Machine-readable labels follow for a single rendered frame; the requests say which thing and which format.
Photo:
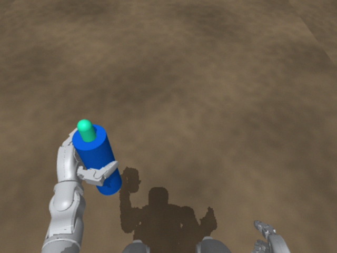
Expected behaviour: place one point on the left robot hand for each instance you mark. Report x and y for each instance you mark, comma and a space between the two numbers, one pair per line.
71, 167

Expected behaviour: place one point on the bottle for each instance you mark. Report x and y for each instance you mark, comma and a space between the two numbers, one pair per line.
93, 147

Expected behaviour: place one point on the right robot hand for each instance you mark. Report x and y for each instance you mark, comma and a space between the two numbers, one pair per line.
275, 243

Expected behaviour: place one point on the left robot arm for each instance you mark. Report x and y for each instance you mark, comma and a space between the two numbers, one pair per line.
66, 227

